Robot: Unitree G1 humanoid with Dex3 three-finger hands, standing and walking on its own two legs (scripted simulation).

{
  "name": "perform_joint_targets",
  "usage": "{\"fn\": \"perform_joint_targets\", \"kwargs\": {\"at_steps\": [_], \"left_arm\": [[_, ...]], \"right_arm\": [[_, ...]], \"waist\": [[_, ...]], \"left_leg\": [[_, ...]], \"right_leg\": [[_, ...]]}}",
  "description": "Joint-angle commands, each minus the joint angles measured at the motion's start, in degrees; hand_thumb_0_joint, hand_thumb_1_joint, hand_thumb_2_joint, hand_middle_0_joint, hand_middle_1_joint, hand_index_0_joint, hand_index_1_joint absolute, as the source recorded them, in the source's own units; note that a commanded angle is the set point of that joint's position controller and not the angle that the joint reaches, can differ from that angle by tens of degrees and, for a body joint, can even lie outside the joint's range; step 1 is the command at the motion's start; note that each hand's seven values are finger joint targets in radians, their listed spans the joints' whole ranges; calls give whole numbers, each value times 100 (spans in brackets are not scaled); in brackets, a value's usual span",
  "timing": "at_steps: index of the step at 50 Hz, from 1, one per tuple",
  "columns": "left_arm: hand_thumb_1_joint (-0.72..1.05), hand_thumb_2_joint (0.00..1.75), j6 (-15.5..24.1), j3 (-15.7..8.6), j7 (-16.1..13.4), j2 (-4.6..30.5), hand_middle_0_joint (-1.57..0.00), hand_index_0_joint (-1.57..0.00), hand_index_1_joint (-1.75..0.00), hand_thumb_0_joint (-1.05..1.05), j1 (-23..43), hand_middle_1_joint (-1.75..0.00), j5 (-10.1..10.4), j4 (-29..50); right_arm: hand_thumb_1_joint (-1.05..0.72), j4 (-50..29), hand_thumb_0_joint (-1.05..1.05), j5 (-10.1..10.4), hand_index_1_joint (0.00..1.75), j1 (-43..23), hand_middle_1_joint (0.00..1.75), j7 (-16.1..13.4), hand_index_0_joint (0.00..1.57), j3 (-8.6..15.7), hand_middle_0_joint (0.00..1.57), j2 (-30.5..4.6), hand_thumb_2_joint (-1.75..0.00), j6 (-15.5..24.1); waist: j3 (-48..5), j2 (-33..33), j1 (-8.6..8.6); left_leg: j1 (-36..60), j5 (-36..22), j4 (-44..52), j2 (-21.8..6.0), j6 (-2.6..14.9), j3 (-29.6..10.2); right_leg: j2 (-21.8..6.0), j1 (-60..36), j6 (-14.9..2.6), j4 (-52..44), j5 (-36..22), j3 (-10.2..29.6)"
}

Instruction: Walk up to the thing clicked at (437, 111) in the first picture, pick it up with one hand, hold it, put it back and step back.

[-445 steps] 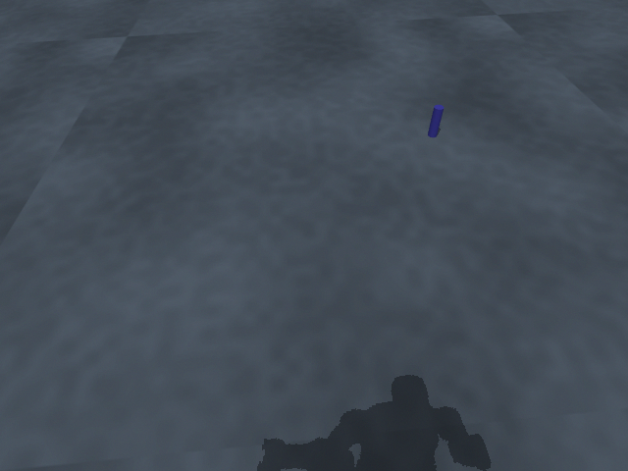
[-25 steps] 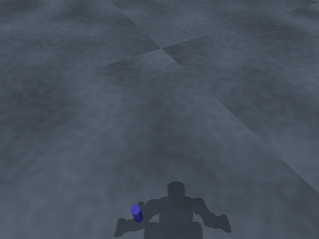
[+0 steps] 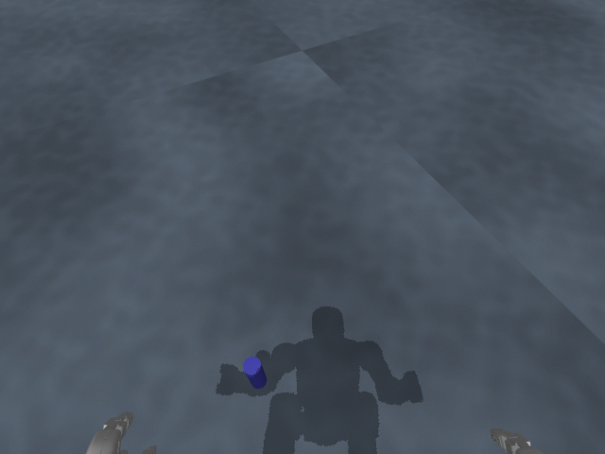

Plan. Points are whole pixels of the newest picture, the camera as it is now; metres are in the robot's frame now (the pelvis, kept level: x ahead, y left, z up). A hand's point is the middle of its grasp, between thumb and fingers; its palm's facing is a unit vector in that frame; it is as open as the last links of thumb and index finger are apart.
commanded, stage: go down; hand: left
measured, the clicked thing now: (255, 373) +0.39 +0.17 -0.69
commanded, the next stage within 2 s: none
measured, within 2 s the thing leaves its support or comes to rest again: neither
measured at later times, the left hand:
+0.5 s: hand out of the picture +0.15 +0.27 -0.19, palm faces +0.07 -0.95 -0.32, open 17.0 cm
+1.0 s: hand out of the picture +0.15 +0.29 -0.21, palm faces +0.09 -0.95 -0.29, open 17.3 cm
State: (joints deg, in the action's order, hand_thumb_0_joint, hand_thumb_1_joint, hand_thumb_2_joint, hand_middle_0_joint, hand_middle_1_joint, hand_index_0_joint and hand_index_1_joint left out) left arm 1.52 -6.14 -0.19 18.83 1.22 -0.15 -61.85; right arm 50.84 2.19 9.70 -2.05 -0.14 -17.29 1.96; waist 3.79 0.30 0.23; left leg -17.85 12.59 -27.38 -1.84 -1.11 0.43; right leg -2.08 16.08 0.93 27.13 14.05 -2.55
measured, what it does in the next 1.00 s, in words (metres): lowers itself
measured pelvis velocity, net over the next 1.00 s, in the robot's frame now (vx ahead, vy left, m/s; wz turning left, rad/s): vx -0.01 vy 0.01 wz -0.01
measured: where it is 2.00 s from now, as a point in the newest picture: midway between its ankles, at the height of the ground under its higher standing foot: outside the picture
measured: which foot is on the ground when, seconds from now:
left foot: down 0.00-1.00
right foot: down 0.00-1.00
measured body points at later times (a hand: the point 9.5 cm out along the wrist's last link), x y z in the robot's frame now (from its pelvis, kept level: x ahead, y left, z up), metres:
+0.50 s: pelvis +0.00 +0.01 -0.06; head +0.08 +0.02 +0.38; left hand +0.15 +0.32 -0.17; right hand +0.15 -0.26 -0.16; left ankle +0.02 +0.13 -0.74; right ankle +0.00 -0.13 -0.74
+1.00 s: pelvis -0.01 +0.01 -0.10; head +0.10 +0.03 +0.33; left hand +0.15 +0.34 -0.19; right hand +0.16 -0.24 -0.19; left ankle +0.02 +0.13 -0.74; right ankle +0.00 -0.13 -0.74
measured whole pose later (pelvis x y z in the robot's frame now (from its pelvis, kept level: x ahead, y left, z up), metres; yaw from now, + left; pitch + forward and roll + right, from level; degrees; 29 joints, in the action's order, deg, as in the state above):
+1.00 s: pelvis -0.01 +0.01 -0.10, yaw -1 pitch +19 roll -3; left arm -9.2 -17.5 8.6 20.9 -15.8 1.4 -23.1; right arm 30.8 -0.3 12.2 -4.4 0.3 -13.5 10.2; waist -7.1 -0.2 1.8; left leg -59.3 31.2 -71.0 -3.1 -0.8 -2.0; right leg -1.6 55.9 1.2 68.3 31.7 -2.9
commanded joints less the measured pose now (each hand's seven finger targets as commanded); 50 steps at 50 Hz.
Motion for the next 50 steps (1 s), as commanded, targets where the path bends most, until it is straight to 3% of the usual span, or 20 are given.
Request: {"fn": "perform_joint_targets", "kwargs": {"at_steps": [1,2,3,5,9,12,15,19,27,30,31,32,33,34,39,44,45,46,49,50], "left_arm": [[18,19,15,-768,135,1482,-3,-3,-5,0,-222,-6,-338,133],[11,17,-38,-949,155,1556,-3,-4,-6,0,-387,-7,-340,337],[6,15,-127,-940,167,1522,-4,-5,-6,0,-443,-7,-373,451],[-4,12,-279,-787,217,1229,-5,-5,-6,0,-130,-6,-346,777],[-27,8,-475,-1008,314,1457,-6,-6,-6,0,-212,-6,-315,1230],[-39,6,-464,-1015,409,1288,-6,-6,-8,0,-328,-8,-264,1791],[-48,4,-480,-1126,459,1355,-7,-7,-8,0,-519,-8,-243,2485],[-57,1,-660,-1171,449,1342,-9,-8,-8,0,-784,-8,-214,3134],[-58,2,-1163,-1202,490,1280,-8,-8,-7,0,-1434,-7,-153,4068],[-55,1,-1282,-1280,502,1282,-8,-8,-5,0,-1538,-5,-118,4234],[-55,2,-1302,-1427,513,1419,-8,-8,-6,0,-1621,-6,-118,4385],[-56,2,-1325,-1339,541,1290,-8,-8,-6,0,-1768,-6,-106,4291],[-55,2,-1338,-1317,571,1234,-8,-8,-6,0,-1768,-6,-85,4354],[-55,3,-1344,-1503,575,1451,-8,-8,-7,0,-1845,-7,-79,4451],[-53,1,-1260,-1341,743,1147,-8,-7,-4,0,-1965,-4,36,4649],[-51,3,-1048,-1687,785,1434,-7,-7,-4,0,-2247,-4,99,4732],[-50,4,-982,-1551,816,1311,-7,-6,-5,0,-2025,-4,139,4984],[-50,4,-959,-1717,787,1475,-7,-7,-4,0,-2011,-4,117,4768],[-52,3,-629,-1692,862,1406,-7,-7,-4,0,-1105,-4,205,4406],[-54,4,-454,-1944,903,1617,-7,-7,-6,0,-826,-5,263,4142]], "right_arm": [[-97,-794,0,-117,30,548,30,-20,20,497,20,-817,-92,162],[-96,-917,0,-116,30,568,30,-11,20,525,20,-792,-91,170],[-95,-1057,0,-101,30,500,30,-11,20,524,20,-759,-91,171],[-94,-1294,0,-99,30,387,30,8,20,495,20,-703,-91,188],[-92,-1716,0,-61,30,188,30,57,20,495,20,-698,-90,265],[-91,-1887,0,-59,30,288,30,49,20,533,20,-663,-90,389],[-89,-2121,0,-69,30,365,30,-3,20,575,20,-672,-89,508],[-89,-2192,0,-86,30,398,30,-109,20,565,20,-618,-89,610],[-88,-2446,0,-118,30,334,30,-290,20,484,20,-552,-89,778],[-91,-2525,0,-138,30,317,30,-333,20,433,20,-507,-90,846],[-90,-2550,0,-147,30,335,30,-346,20,451,20,-508,-90,853],[-90,-2557,0,-159,30,325,30,-350,20,441,20,-497,-90,871],[-91,-2600,0,-162,30,306,30,-353,20,435,20,-489,-90,901],[-90,-2564,0,-174,30,353,30,-359,20,444,20,-501,-90,903],[-92,-2725,0,-207,30,311,30,-334,20,450,20,-481,-90,998],[-93,-2791,0,-216,30,331,30,-309,20,471,20,-479,-91,1074],[-94,-2841,0,-204,30,316,30,-297,20,460,20,-477,-91,1085],[-93,-2778,0,-216,30,313,30,-300,20,479,20,-518,-90,1088],[-94,-2688,0,-233,30,192,30,-278,20,439,20,-538,-91,1176],[-94,-2584,0,-239,30,199,30,-268,20,449,20,-575,-91,1217]], "waist": [[-1737,41,-87],[-1973,-166,-196],[-1964,-294,-235],[-1756,-324,-118],[-1554,-176,-74],[-1679,-213,-10],[-2130,-333,42],[-2257,-247,139],[-2215,-478,175],[-2206,-426,213],[-2262,-521,136],[-2232,-457,200],[-2246,-421,183],[-2273,-559,121],[-2375,-646,210],[-2648,-488,67],[-2719,-546,141],[-2609,-534,121],[-2236,-419,320],[-2190,-428,268]], "left_leg": [[-198,-948,-533,266,153,162],[-201,-1069,-597,292,123,166],[-206,-1073,-577,301,99,176],[-435,-849,-709,266,82,153],[-1151,-256,-1190,210,111,96],[-1409,-33,-1534,157,119,47],[-1379,-138,-1806,92,115,-22],[-1571,-226,-2147,71,140,-45],[-1833,-108,-2470,41,133,-85],[-2019,-97,-2614,49,150,-106],[-2041,-147,-2674,58,153,-88],[-2075,-168,-2723,52,154,-102],[-2134,-183,-2741,43,150,-128],[-2162,-237,-2805,47,150,-112],[-2329,-224,-2974,12,126,-202],[-2605,-268,-3279,32,165,-196],[-2577,-273,-3297,27,152,-207],[-2703,-118,-3324,14,149,-224],[-3351,521,-3651,1,166,-275],[-3633,820,-3861,16,189,-257]], "right_leg": [[146,20,-164,423,-1142,38],[145,-75,-182,509,-1219,59],[154,-33,-202,507,-1169,66],[190,336,-210,630,-881,41],[219,1006,-221,1015,-206,13],[250,1471,-218,1428,31,-4],[243,1665,-215,1800,-59,-17],[227,1898,-173,2033,-191,20],[215,2272,-176,2335,-56,7],[204,2355,-164,2428,-65,-10],[191,2340,-169,2466,-108,9],[204,2388,-161,2522,-119,-8],[213,2431,-169,2576,-107,-29],[194,2448,-175,2626,-145,-8],[233,2846,-198,2928,-15,-56],[220,2926,-189,3160,-106,-39],[223,2980,-201,3219,-91,-29],[230,3133,-198,3289,53,-33],[234,3819,-191,3627,574,-27],[209,4126,-190,3798,814,10]]}}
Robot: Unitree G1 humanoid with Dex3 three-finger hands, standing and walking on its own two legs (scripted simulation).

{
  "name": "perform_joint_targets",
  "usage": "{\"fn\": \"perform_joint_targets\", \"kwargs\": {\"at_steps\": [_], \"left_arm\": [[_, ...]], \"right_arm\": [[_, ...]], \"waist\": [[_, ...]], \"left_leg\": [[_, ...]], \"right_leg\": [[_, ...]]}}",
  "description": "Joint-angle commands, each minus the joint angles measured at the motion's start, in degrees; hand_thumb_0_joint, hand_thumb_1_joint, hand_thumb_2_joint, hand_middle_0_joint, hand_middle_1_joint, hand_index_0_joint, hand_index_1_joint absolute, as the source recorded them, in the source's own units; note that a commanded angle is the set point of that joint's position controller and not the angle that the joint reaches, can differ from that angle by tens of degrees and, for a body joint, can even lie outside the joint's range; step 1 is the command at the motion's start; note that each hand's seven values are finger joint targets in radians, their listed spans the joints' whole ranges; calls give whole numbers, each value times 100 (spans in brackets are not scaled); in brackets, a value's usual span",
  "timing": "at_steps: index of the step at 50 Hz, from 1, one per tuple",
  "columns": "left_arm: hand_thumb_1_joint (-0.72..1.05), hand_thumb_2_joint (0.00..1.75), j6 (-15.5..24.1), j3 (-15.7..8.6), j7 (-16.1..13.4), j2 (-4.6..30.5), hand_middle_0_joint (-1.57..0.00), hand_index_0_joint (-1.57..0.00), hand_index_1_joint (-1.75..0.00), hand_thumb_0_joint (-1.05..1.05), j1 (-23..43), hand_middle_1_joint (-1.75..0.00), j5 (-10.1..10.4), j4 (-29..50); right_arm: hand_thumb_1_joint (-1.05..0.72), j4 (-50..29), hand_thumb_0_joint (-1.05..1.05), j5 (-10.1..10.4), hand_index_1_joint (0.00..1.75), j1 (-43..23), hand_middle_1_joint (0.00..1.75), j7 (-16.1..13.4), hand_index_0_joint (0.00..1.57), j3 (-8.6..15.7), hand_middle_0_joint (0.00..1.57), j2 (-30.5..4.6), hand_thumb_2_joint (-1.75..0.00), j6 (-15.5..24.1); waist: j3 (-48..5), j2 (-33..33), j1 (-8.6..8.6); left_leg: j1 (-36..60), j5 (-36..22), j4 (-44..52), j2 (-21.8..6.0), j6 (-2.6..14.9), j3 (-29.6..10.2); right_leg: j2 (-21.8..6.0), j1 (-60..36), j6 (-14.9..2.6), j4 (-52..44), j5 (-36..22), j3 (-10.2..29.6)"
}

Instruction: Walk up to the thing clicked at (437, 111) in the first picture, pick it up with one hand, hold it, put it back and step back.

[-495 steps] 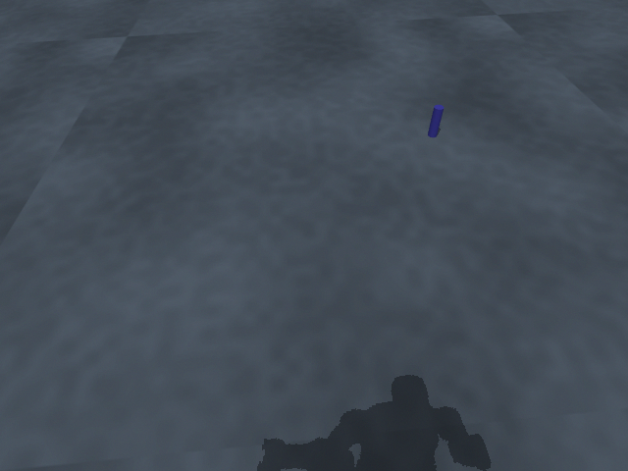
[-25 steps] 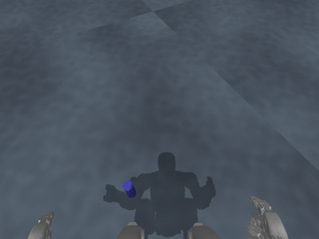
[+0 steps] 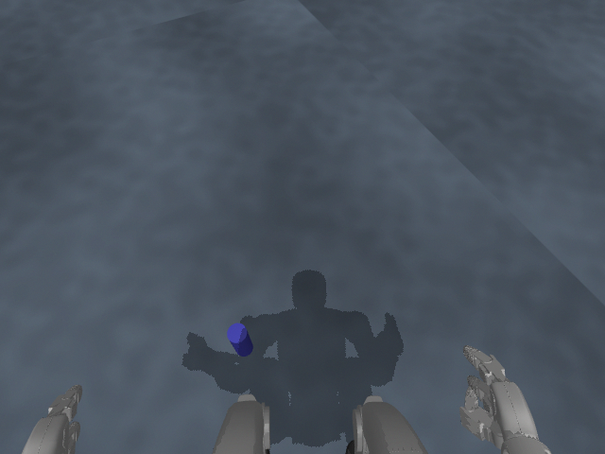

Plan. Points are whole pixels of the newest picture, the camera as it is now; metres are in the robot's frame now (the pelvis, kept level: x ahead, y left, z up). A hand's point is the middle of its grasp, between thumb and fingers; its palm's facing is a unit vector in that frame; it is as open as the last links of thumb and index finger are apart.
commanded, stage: go down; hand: left
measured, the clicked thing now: (241, 340) +0.40 +0.17 -0.58
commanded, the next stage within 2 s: approach in 1.84 s
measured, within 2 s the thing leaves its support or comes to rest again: neither
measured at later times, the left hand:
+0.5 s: hand (109, 366) +0.27 +0.34 -0.20, palm faces +0.15 -0.97 -0.19, open 17.3 cm
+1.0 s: hand (114, 344) +0.32 +0.36 -0.24, palm faces +0.11 -0.99 -0.13, open 17.3 cm
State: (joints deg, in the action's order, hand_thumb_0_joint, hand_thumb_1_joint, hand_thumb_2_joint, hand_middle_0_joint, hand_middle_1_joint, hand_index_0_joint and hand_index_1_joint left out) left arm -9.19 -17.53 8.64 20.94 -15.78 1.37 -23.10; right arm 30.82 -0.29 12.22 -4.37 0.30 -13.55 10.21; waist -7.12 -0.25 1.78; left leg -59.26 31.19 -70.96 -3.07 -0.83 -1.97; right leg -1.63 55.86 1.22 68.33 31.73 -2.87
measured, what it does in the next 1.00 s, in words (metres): lowers itself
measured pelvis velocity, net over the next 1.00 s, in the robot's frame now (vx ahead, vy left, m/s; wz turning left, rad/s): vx -0.07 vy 0.00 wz -0.07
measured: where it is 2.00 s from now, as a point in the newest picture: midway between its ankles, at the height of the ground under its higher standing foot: outside the picture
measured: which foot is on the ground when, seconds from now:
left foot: down 0.00-1.00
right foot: down 0.00-1.00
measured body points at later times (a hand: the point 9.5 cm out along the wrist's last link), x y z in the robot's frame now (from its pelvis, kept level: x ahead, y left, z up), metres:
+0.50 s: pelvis -0.05 -0.01 -0.14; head +0.13 +0.02 +0.27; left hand +0.26 +0.39 -0.18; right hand +0.11 -0.28 -0.26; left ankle +0.02 +0.12 -0.63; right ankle +0.01 -0.14 -0.63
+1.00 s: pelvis -0.07 +0.00 -0.22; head +0.14 +0.03 +0.18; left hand +0.31 +0.41 -0.23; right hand +0.07 -0.29 -0.33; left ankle +0.02 +0.12 -0.63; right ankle +0.01 -0.14 -0.63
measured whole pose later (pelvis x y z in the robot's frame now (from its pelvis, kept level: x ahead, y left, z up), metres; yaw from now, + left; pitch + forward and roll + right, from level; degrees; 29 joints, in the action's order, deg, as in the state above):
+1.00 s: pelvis -0.07 +0.00 -0.22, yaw -4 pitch +33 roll -5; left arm 19.6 -41.3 35.4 42.5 26.6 9.0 -56.5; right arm 38.4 -1.7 6.8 -1.8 -3.2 -19.3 9.2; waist -8.0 0.9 3.5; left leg -112.3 38.6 -117.4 -3.2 -1.5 -6.1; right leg -0.7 108.4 0.6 114.9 39.7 -3.3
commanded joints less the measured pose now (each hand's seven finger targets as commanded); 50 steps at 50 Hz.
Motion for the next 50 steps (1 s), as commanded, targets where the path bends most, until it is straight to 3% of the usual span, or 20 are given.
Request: {"fn": "perform_joint_targets", "kwargs": {"at_steps": [1,3,5,7,9,13,14,15,16,17,19,22,25,30,32,33,34,38,44,50], "left_arm": [[-56,4,823,-782,116,1455,-7,-7,-6,0,1199,-6,127,147],[-55,5,1271,-1069,336,1780,-6,-6,-6,0,1486,-5,241,-153],[-55,6,1680,-972,659,1765,-6,-6,-8,0,1845,-8,381,-183],[-51,5,1969,-1251,901,2136,-6,-5,-7,0,1938,-7,462,-310],[-48,7,2127,-1293,1096,2241,-5,-4,-7,0,2140,-6,496,-687],[-54,8,2338,-1862,1272,2794,-5,-4,-9,0,2395,-8,542,-1142],[-53,8,2341,-1748,1342,2643,-6,-5,-9,0,2387,-8,552,-1478],[-55,8,2411,-2041,1374,2958,-6,-5,-9,0,2508,-8,575,-1169],[-53,8,2406,-1861,1456,2805,-6,-5,-8,0,2549,-8,577,-1518],[-52,9,2492,-2206,1464,3183,-5,-4,-9,0,2744,-8,610,-1255],[-51,9,2591,-2249,1575,3169,-5,-4,-9,0,2938,-8,687,-1372],[-49,8,2798,-2243,1768,3189,-5,-4,-7,0,3641,-7,780,-1513],[-47,9,3007,-2213,1993,3374,-4,-4,-8,0,4169,-8,763,-1913],[-47,6,3231,-2387,2271,3841,-5,-5,-6,0,4730,-7,781,-1951],[-50,6,3238,-2361,2354,3802,-5,-5,-6,0,4748,-7,797,-2134],[-51,5,3263,-2602,2364,4111,-5,-5,-6,0,4753,-6,811,-2020],[-51,5,3254,-2581,2394,4132,-5,-5,-6,0,4863,-6,820,-2117],[-50,6,3180,-2766,2483,4226,-5,-4,-6,0,4632,-6,857,-2229],[-52,6,3156,-2859,2590,4338,-5,-3,-5,0,4855,-4,955,-2279],[-50,6,3249,-2820,2744,4484,-4,-4,-5,0,5345,-5,938,-2245]], "right_arm": [[-95,-562,0,8,30,-60,30,-39,20,400,20,-954,-91,424],[-94,-477,0,3,30,-4,30,-30,20,439,20,-1057,-91,492],[-95,-443,0,-2,30,4,30,-23,20,428,20,-1117,-91,548],[-93,-390,0,-4,30,19,30,-28,20,447,20,-1194,-90,554],[-92,-306,0,-20,30,44,30,-15,20,421,20,-1255,-90,512],[-88,-294,0,-1,30,-54,30,34,20,410,20,-1417,-90,405],[-89,-160,0,4,30,40,30,54,20,379,20,-1397,-90,356],[-88,-279,0,3,30,-51,30,58,20,418,20,-1494,-90,334],[-89,-90,0,-7,30,25,30,71,20,378,20,-1433,-90,292],[-89,-201,0,-17,30,-43,30,64,20,399,20,-1479,-90,291],[-90,-120,0,-16,30,-19,30,96,20,354,20,-1441,-90,246],[-90,71,0,-47,30,43,30,119,20,343,20,-1447,-90,233],[-90,245,0,-73,30,66,30,112,20,326,20,-1463,-90,229],[-89,278,0,-98,30,112,30,120,20,261,20,-1616,-90,178],[-90,352,0,-97,30,151,30,129,20,238,20,-1619,-90,185],[-90,294,0,-107,30,55,30,124,20,231,20,-1682,-90,183],[-91,326,0,-106,30,88,30,114,20,206,20,-1701,-90,166],[-91,343,0,-88,30,78,30,123,20,172,20,-1787,-90,108],[-92,342,0,-98,30,75,30,176,20,118,20,-1738,-91,88],[-91,390,0,-131,30,109,30,181,20,126,20,-1797,-91,102]], "waist": [[-1220,-411,166],[-1587,-399,109],[-1945,-519,141],[-2274,-650,5],[-2532,-761,-61],[-3022,-787,-332],[-2927,-775,-293],[-3108,-834,-416],[-3030,-826,-313],[-3213,-646,-370],[-3371,-424,-286],[-3386,-379,-81],[-2957,-486,49],[-3276,-937,-31],[-3374,-848,-10],[-3418,-993,-160],[-3439,-1038,-89],[-3592,-1126,-222],[-3504,-827,-141],[-3401,-984,4]], "left_leg": [[363,-957,325,136,170,-33],[86,-836,-7,163,182,-41],[-98,-700,-270,173,183,-57],[-284,-598,-508,168,159,-67],[-374,-650,-713,155,124,-110],[-511,-871,-1032,128,122,-201],[-628,-775,-1027,139,113,-246],[-554,-900,-1094,124,120,-265],[-677,-926,-1194,147,125,-259],[-878,-1033,-1365,158,161,-199],[-1209,-1407,-1731,178,233,-82],[-1595,-1170,-2080,158,285,-76],[-2113,-274,-2229,133,260,-105],[-1970,100,-2268,90,163,-220],[-2065,173,-2380,97,168,-210],[-2053,150,-2423,98,164,-199],[-2032,170,-2443,90,160,-242],[-1934,-379,-2629,91,147,-308],[-2633,-550,-3119,119,228,-129],[-2840,-107,-3281,99,209,-138]], "right_leg": [[159,376,-227,-125,-884,66],[139,652,-239,237,-777,98],[123,973,-245,514,-656,163],[83,1105,-243,683,-489,296],[108,1435,-270,960,-467,272],[130,1821,-306,1381,-561,180],[151,1960,-322,1480,-466,112],[154,2038,-331,1607,-597,72],[149,2092,-331,1655,-597,63],[150,1926,-305,1669,-703,109],[153,1732,-270,1761,-1042,179],[172,2052,-250,1974,-902,219],[173,2666,-274,2102,-92,237],[184,3092,-321,2477,176,142],[204,3222,-327,2564,252,92],[193,3256,-336,2660,219,93],[202,3339,-340,2760,210,40],[201,3599,-373,3132,-195,-116],[227,3474,-335,3273,-328,-68],[231,3752,-339,3440,-18,-100]]}}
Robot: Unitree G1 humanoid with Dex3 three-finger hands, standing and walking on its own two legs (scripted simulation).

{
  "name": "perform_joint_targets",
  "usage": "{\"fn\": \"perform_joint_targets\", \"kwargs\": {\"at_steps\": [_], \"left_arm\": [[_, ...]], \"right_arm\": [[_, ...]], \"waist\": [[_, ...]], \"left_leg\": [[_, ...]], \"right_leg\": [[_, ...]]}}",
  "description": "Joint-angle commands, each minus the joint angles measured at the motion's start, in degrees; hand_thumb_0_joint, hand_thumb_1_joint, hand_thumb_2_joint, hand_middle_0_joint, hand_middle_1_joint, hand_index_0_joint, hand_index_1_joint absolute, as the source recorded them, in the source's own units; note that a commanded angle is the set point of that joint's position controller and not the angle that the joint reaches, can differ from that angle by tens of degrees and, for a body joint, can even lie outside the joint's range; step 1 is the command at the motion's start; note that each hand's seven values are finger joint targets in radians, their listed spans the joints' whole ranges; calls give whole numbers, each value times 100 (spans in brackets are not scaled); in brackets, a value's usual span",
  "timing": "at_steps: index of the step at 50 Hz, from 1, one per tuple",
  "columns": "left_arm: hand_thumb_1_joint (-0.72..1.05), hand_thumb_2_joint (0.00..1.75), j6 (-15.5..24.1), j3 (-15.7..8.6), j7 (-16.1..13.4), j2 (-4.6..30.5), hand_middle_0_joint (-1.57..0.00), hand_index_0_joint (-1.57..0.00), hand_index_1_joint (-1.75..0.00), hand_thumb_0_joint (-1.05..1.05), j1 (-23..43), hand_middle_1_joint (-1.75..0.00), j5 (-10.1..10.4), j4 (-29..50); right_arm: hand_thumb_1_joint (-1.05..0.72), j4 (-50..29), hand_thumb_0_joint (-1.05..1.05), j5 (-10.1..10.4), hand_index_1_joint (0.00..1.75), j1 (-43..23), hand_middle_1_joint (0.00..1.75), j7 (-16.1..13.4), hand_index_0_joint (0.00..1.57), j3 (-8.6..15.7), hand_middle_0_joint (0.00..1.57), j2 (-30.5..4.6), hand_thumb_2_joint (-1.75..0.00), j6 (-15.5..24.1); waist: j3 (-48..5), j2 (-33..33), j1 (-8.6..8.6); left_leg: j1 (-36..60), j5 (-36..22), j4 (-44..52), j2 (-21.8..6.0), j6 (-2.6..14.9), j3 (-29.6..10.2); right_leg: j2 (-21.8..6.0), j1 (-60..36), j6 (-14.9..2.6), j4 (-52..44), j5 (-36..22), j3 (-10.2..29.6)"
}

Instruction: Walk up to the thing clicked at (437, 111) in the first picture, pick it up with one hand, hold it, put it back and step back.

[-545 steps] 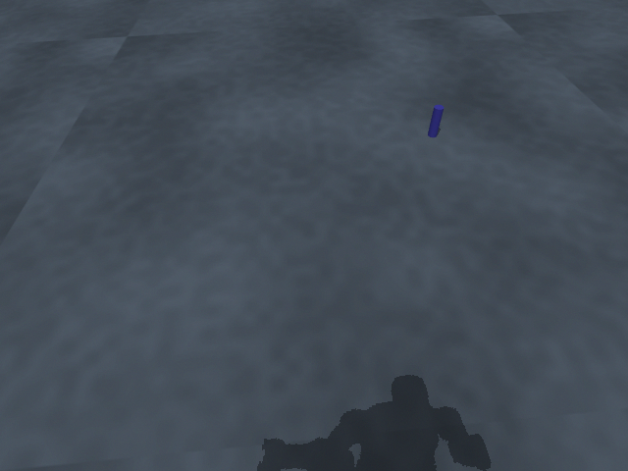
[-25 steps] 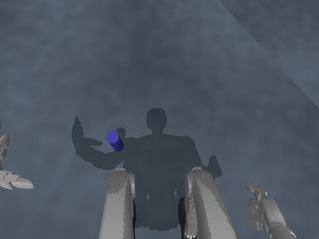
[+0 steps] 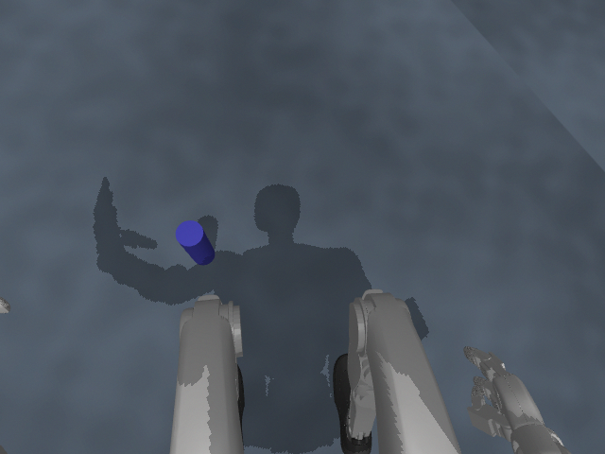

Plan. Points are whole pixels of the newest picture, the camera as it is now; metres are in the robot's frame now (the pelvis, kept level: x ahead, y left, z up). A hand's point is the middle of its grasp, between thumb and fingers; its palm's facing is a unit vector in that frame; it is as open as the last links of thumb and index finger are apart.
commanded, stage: go down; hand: left
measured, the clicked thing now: (197, 245) +0.45 +0.21 -0.36
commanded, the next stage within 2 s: approach in 0.84 s
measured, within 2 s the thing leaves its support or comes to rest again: neither
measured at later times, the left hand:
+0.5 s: hand out of the picture +0.38 +0.39 -0.04, palm faces +0.16 -0.98 -0.11, open 17.4 cm
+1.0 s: hand out of the picture +0.39 +0.40 -0.05, palm faces +0.16 -0.98 -0.10, open 17.3 cm
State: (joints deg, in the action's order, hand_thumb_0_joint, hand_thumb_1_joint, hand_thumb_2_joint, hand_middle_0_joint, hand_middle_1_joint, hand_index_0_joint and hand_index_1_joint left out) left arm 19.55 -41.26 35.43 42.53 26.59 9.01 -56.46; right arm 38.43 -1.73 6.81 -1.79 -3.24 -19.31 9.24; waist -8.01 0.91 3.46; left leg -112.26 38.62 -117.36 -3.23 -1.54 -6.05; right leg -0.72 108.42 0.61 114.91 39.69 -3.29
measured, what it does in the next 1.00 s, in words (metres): lowers itself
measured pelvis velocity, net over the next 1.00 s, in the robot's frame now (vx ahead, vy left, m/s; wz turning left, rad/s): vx -0.01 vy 0.00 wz -0.02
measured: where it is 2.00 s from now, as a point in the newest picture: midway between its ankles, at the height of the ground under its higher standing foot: (291, 428)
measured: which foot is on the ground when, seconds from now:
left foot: down 0.00-1.00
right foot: down 0.00-1.00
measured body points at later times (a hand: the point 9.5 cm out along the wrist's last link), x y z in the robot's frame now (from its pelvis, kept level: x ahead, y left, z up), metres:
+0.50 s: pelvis -0.01 +0.00 -0.04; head +0.19 +0.05 +0.35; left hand +0.37 +0.45 -0.03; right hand +0.14 -0.28 -0.15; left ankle +0.08 +0.13 -0.41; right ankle +0.08 -0.13 -0.41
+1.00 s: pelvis -0.01 +0.00 -0.06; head +0.20 +0.06 +0.33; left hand +0.38 +0.45 -0.04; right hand +0.13 -0.28 -0.17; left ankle +0.08 +0.13 -0.41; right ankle +0.08 -0.13 -0.41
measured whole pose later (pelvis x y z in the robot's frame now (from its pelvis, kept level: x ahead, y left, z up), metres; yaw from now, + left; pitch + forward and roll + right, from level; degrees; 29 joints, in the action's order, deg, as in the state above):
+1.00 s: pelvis -0.01 +0.00 -0.06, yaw -1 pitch +31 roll -6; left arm 20.4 -45.3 40.0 50.3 35.2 9.3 -61.5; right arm 38.3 -2.7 6.5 -0.8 -5.8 -20.7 8.8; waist -5.1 1.6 5.4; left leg -122.3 38.4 -128.8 -2.4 -1.5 -7.7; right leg -0.6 117.8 1.0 125.8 39.6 -3.7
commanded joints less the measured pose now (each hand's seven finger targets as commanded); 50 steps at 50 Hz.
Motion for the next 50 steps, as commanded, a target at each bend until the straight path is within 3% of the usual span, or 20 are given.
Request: {"fn": "perform_joint_targets", "kwargs": {"at_steps": [1,7,16,18,21,25,28,30,31,32,33,35,36,38,41,44,47,50], "left_arm": [[-50,7,392,-457,81,2319,-4,-3,-6,0,1175,-5,178,1038],[-50,7,396,-459,173,2529,-4,-3,-6,0,1450,-6,103,970],[-51,8,305,-553,207,2768,-4,-3,-6,0,1551,-6,154,850],[-51,8,294,-550,216,2685,-4,-3,-6,0,1470,-6,175,718],[-51,7,343,-648,228,2928,-4,-3,-6,0,1629,-6,186,811],[-51,8,360,-592,316,2767,-4,-3,-7,0,1696,-6,240,770],[-51,8,342,-622,344,2875,-4,-3,-7,0,1747,-6,214,765],[-51,8,348,-697,339,3004,-4,-3,-7,0,1797,-7,190,860],[-50,8,343,-652,356,2895,-4,-3,-7,0,1750,-6,185,793],[-49,8,353,-684,357,2994,-4,-3,-7,0,1848,-6,184,916],[-49,9,338,-646,371,2861,-4,-3,-7,0,1767,-6,180,754],[-49,8,334,-759,345,3053,-4,-3,-6,0,1717,-6,190,702],[-49,8,374,-696,361,2996,-4,-3,-6,0,1940,-5,200,877],[-50,7,379,-816,357,3110,-4,-3,-6,0,1822,-6,216,829],[-48,8,366,-710,408,2935,-4,-3,-6,0,1783,-6,237,625],[-47,8,378,-806,413,3180,-4,-3,-7,0,1877,-6,198,720],[-49,14,397,-763,451,3109,-6,-3,-13,0,1994,-11,222,654],[-54,3,483,-631,529,2770,-7,-5,-9,0,1784,-7,271,247]], "right_arm": [[-92,-356,0,9,30,658,30,-75,20,469,20,-1231,-91,196],[-92,-293,0,-23,30,699,30,-68,20,439,20,-1323,-91,178],[-91,-367,0,-1,30,625,30,-46,20,365,20,-1317,-91,153],[-91,-345,0,3,30,664,30,-31,20,347,20,-1317,-91,154],[-91,-399,0,5,30,599,30,-35,20,341,20,-1326,-91,149],[-91,-297,0,-6,30,722,30,-30,20,340,20,-1348,-91,160],[-92,-285,0,-22,30,789,30,-26,20,340,20,-1380,-91,157],[-91,-320,0,-17,30,762,30,-24,20,341,20,-1401,-91,147],[-91,-273,0,-24,30,809,30,-20,20,337,20,-1399,-91,137],[-91,-295,0,-14,30,788,30,-15,20,345,20,-1414,-91,132],[-91,-238,0,-23,30,834,30,-14,20,335,20,-1406,-91,113],[-91,-304,0,-15,30,738,30,-11,20,327,20,-1416,-91,120],[-91,-319,0,-17,30,726,30,-12,20,314,20,-1406,-91,111],[-91,-352,0,-22,30,711,30,-5,20,313,20,-1396,-91,113],[-91,-257,0,-35,30,792,30,2,20,289,20,-1407,-91,105],[-91,-316,0,-56,30,763,30,7,20,269,20,-1416,-91,97],[-92,-328,0,-57,30,707,30,11,20,263,20,-1456,-91,98],[-90,-274,0,-79,30,700,30,42,20,212,20,-1422,-90,113]], "waist": [[-3308,-1082,-136],[-3415,-1455,-152],[-3263,-1196,-131],[-3182,-1089,-121],[-3178,-1146,-163],[-3315,-1192,-98],[-3404,-1272,-45],[-3469,-1313,-114],[-3425,-1414,-88],[-3423,-1450,-100],[-3328,-1480,-65],[-3275,-1343,-126],[-3228,-1375,-39],[-3311,-1178,-107],[-3206,-1238,-18],[-3324,-1250,-59],[-3179,-1300,-5],[-2809,-997,145]], "left_leg": [[2457,-847,1313,110,283,264],[2661,-846,1272,89,229,138],[2036,-533,991,136,289,266],[1949,-524,935,136,298,247],[1824,-365,874,144,306,291],[1964,-633,738,135,298,279],[1998,-795,688,140,284,273],[2040,-844,701,141,278,247],[2122,-914,707,136,263,231],[2134,-787,751,129,256,190],[2140,-817,759,122,245,160],[1965,-649,708,135,272,212],[1853,-576,666,135,289,225],[1722,-599,591,156,315,289],[1778,-757,549,144,297,257],[1697,-865,445,143,305,298],[1715,-730,447,133,306,254],[1364,-519,314,132,328,226]], "right_leg": [[140,-1464,-279,-1166,-834,-77],[124,-987,-323,-818,-830,-165],[145,-999,-288,-760,-570,-170],[153,-921,-289,-705,-555,-193],[160,-910,-283,-727,-407,-165],[157,-811,-294,-562,-651,-185],[150,-857,-298,-507,-787,-200],[148,-809,-309,-437,-818,-218],[138,-742,-318,-383,-879,-235],[142,-636,-320,-366,-768,-246],[128,-610,-320,-326,-809,-267],[144,-636,-308,-383,-669,-232],[143,-596,-302,-366,-632,-244],[155,-773,-282,-433,-617,-218],[154,-651,-295,-324,-738,-244],[158,-804,-285,-305,-819,-222],[161,-590,-293,-254,-729,-261],[187,-478,-271,-254,-557,-309]]}}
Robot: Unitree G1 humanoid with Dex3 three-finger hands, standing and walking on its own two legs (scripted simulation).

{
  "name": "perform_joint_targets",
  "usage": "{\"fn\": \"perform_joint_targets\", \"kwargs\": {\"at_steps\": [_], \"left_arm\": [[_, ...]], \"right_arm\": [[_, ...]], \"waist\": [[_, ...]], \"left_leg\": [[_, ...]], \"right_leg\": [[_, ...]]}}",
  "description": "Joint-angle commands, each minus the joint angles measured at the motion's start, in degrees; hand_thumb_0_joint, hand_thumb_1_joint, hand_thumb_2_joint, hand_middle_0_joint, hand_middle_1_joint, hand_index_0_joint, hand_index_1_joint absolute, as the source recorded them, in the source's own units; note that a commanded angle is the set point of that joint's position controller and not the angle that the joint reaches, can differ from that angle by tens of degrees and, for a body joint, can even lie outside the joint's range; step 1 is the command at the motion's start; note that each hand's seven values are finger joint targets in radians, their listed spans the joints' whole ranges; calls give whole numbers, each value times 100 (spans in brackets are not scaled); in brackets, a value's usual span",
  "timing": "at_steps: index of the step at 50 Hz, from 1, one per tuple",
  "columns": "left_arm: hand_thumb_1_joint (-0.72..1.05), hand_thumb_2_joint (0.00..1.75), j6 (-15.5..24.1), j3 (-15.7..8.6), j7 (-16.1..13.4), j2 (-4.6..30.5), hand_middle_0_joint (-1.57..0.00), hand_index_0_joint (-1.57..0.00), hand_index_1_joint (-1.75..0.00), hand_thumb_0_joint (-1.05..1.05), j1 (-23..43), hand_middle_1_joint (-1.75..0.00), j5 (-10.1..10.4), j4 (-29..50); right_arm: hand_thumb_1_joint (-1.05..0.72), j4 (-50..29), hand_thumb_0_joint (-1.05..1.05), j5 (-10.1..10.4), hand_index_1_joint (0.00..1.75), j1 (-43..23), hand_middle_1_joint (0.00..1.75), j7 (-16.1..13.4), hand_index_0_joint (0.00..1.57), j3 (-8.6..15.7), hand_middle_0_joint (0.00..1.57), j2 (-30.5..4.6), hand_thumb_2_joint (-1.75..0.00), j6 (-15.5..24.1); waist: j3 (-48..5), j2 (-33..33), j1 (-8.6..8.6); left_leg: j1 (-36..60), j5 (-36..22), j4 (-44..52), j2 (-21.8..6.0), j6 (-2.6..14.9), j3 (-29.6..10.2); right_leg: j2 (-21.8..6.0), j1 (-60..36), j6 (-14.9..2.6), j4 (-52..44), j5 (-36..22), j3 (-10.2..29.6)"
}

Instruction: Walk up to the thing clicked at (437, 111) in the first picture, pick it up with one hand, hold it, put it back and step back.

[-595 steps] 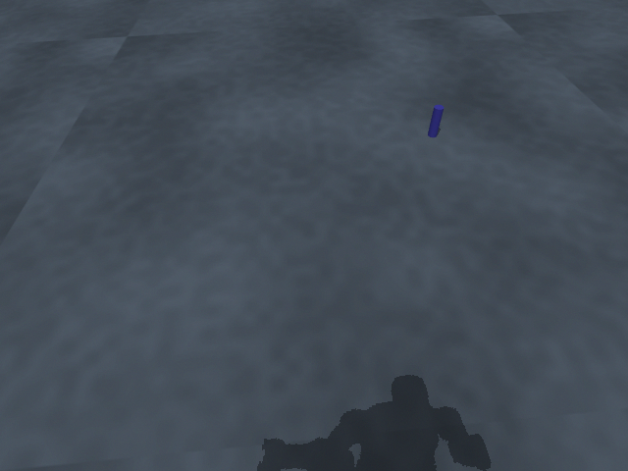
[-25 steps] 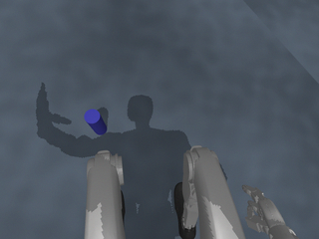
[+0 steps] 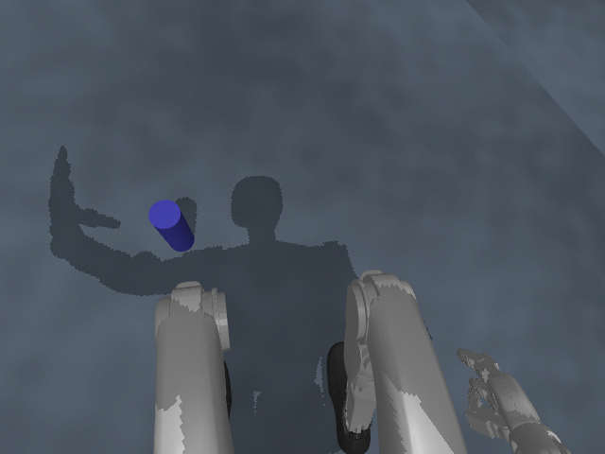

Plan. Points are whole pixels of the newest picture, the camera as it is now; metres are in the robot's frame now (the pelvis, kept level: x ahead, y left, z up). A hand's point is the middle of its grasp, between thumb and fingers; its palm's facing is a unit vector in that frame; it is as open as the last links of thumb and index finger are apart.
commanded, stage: approach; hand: left
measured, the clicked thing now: (174, 228) +0.46 +0.21 -0.30
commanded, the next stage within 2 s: close in in 0.48 s
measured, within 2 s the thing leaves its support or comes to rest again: neither
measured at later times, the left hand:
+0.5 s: hand (82, 235) +0.42 +0.33 -0.19, palm faces +0.06 -1.00 +0.02, open 17.3 cm
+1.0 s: hand (145, 240) +0.42 +0.25 -0.25, palm faces +0.08 -1.00 +0.00, open 17.4 cm
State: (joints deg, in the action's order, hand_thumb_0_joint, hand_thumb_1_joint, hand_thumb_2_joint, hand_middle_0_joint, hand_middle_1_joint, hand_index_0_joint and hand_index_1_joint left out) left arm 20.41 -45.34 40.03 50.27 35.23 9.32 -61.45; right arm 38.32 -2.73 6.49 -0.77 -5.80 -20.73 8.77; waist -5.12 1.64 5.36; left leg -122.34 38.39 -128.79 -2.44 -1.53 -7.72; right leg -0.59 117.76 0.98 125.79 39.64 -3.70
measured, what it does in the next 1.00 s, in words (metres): lowers itself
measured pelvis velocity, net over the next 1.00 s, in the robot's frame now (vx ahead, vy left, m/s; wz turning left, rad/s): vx -0.02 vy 0.02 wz -0.15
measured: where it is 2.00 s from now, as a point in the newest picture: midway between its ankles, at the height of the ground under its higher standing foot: (283, 424)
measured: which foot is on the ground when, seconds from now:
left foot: down 0.00-1.00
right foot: down 0.00-1.00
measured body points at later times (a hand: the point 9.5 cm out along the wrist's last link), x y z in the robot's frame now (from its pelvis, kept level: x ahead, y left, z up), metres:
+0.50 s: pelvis +0.00 +0.01 -0.08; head +0.24 +0.13 +0.28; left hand +0.41 +0.38 -0.19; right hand +0.15 -0.26 -0.15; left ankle +0.09 +0.14 -0.35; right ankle +0.10 -0.13 -0.35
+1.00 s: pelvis -0.02 +0.02 -0.10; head +0.21 +0.15 +0.25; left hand +0.41 +0.31 -0.24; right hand +0.13 -0.26 -0.14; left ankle +0.09 +0.13 -0.35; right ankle +0.10 -0.13 -0.35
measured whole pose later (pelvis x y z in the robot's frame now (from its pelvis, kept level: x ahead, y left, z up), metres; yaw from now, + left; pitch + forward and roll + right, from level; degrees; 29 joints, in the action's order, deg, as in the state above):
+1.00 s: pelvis -0.02 +0.02 -0.10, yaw -9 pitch +12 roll -14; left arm 58.7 -32.7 17.8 45.0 33.7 8.4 -79.9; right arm 34.3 -18.5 -8.4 6.3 -24.7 -22.4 2.9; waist 14.8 13.7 12.9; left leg -127.4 39.0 -152.0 -1.7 -2.0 -20.2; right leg 3.9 119.5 3.5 140.6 35.7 -11.4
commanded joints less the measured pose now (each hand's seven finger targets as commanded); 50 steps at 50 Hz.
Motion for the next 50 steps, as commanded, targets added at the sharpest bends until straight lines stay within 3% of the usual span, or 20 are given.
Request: {"fn": "perform_joint_targets", "kwargs": {"at_steps": [1,7,8,11,16,19,24,25,27,28,31,34,35,36,37,39,41,43,44,50], "left_arm": [[-55,3,464,-255,86,1973,-7,-5,-9,0,852,-7,291,647],[-54,2,1212,124,286,1296,-7,-5,-9,0,1098,-8,638,112],[-53,3,1369,73,269,1478,-7,-5,-9,0,1230,-8,643,173],[-52,5,1727,154,235,1464,-6,-4,-10,0,1161,-8,656,-268],[-49,6,2290,-129,27,2085,-6,-4,-10,0,1173,-8,531,-96],[-51,7,2631,-169,-111,2204,-6,-4,-10,0,1425,-8,459,217],[-50,8,2960,182,-316,1717,-6,-4,-12,0,1128,-10,331,115],[-51,7,3017,370,-330,1477,-7,-5,-11,0,1137,-10,332,72],[-54,5,3088,504,-440,1193,-7,-5,-11,0,954,-10,330,-167],[-56,5,3125,832,-460,810,-7,-5,-11,0,997,-10,347,-388],[-61,0,3286,1112,-651,443,-7,-6,-8,0,939,-8,428,-816],[-61,0,3532,751,-1045,957,-7,-6,-7,0,784,-7,399,-970],[-61,0,3628,721,-1173,1015,-7,-7,-7,0,828,-8,373,-943],[-61,1,3745,842,-1272,789,-6,-6,-8,0,974,-8,373,-889],[-61,1,3859,668,-1403,954,-7,-7,-8,0,985,-9,345,-816],[-58,2,4016,632,-1669,965,-6,-6,-7,0,1013,-8,248,-786],[-50,4,4113,468,-1919,1234,-5,-5,-7,0,860,-8,103,-937],[-50,4,4174,792,-2061,810,-5,-5,-6,0,889,-7,27,-1048],[-48,3,4205,831,-2132,855,-5,-5,-6,0,918,-7,-12,-994],[-49,2,4280,1741,-2299,302,-5,-5,-5,0,1020,-6,-135,-988]], "right_arm": [[-90,-312,0,8,30,649,30,-53,20,444,20,-1287,-90,181],[-90,-234,0,-109,30,488,30,30,20,249,20,-1325,-90,308],[-90,-270,0,-147,30,423,30,47,20,205,20,-1342,-90,330],[-90,-295,0,-263,30,266,30,103,20,46,20,-1429,-90,332],[-90,-378,0,-498,30,-47,30,184,20,-196,20,-1621,-90,166],[-91,-335,0,-680,30,-196,30,218,20,-386,20,-1694,-91,22],[-92,-197,0,-931,30,-404,30,250,20,-521,20,-1814,-91,-159],[-93,-218,0,-966,30,-486,30,262,20,-557,20,-1844,-91,-187],[-94,-404,0,-1031,30,-686,30,285,20,-601,20,-1891,-91,-212],[-94,-414,0,-1036,30,-731,30,305,20,-656,20,-1884,-91,-226],[-94,-425,0,-1100,30,-830,30,355,20,-800,20,-1857,-91,-268],[-94,-464,0,-1181,30,-954,30,407,20,-949,20,-1917,-91,-366],[-94,-500,0,-1216,30,-1033,30,433,20,-994,20,-1920,-91,-384],[-93,-601,0,-1226,30,-1164,30,462,20,-1046,20,-1926,-91,-390],[-93,-594,0,-1260,30,-1202,30,474,20,-1053,20,-1970,-90,-396],[-93,-666,0,-1304,30,-1310,30,515,20,-1136,20,-1955,-90,-424],[-93,-596,0,-1390,30,-1285,30,537,20,-1168,20,-2007,-90,-471],[-93,-648,0,-1451,30,-1352,30,571,20,-1191,20,-1995,-91,-503],[-93,-619,0,-1505,30,-1346,30,577,20,-1186,20,-2011,-91,-523],[-93,-631,0,-1588,30,-1446,30,654,20,-1197,20,-2128,-91,-593]], "waist": [[-3015,-1030,-71],[-2602,-724,294],[-2579,-768,272],[-2628,-817,281],[-2907,-1597,127],[-2951,-2061,265],[-2775,-2520,454],[-2760,-2538,559],[-2681,-2359,663],[-2499,-2268,810],[-2099,-1522,958],[-1931,-1366,843],[-1885,-1363,821],[-1847,-1358,906],[-1804,-1470,864],[-1676,-1611,846],[-1606,-1717,848],[-1518,-1691,974],[-1473,-1750,993],[-1153,-1730,1326]], "left_leg": [[2250,-493,1377,52,330,401],[1800,-310,850,31,332,326],[1713,-260,797,26,322,324],[1710,-297,562,6,282,294],[2251,-614,382,-77,143,168],[2556,-857,303,-122,65,45],[2937,-1274,47,-189,-22,-100],[2984,-1384,-2,-195,-35,-144],[2876,-1440,-118,-194,-32,-215],[2771,-1334,-132,-186,-36,-249],[2138,-1035,-402,-164,44,-312],[1777,-859,-508,-149,90,-336],[1706,-738,-568,-154,100,-326],[1740,-683,-531,-154,83,-357],[1760,-567,-500,-151,67,-373],[1737,-437,-458,-149,44,-363],[1652,-344,-504,-160,44,-375],[1669,-342,-522,-170,25,-386],[1637,-333,-543,-172,32,-391],[1689,-48,-402,-168,-9,-560]], "right_leg": [[189,-1366,-311,-1280,-547,-276],[261,-1109,-269,-1001,-453,-407],[271,-1147,-271,-949,-407,-423],[303,-1141,-272,-725,-459,-492],[335,-1102,-308,-270,-701,-625],[343,-1096,-308,-28,-911,-751],[378,-898,-301,206,-1223,-888],[373,-876,-296,247,-1307,-926],[380,-955,-280,282,-1432,-1012],[376,-922,-279,294,-1404,-1068],[434,-1129,-204,201,-1379,-1153],[469,-1362,-173,237,-1293,-1189],[490,-1397,-168,240,-1223,-1185],[494,-1386,-166,249,-1187,-1221],[508,-1360,-172,253,-1103,-1249],[526,-1406,-163,253,-1014,-1285],[547,-1442,-172,306,-998,-1301],[548,-1405,-169,286,-1065,-1319],[557,-1372,-170,285,-1090,-1308],[569,-1038,-156,346,-934,-1511]]}}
